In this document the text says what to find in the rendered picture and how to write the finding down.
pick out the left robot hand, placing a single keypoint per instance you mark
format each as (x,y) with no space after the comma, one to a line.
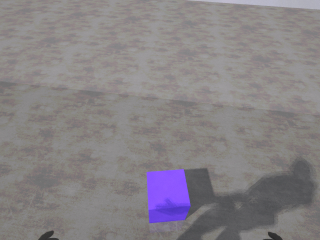
(47,236)

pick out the carton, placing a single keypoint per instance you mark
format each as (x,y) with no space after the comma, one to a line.
(168,197)

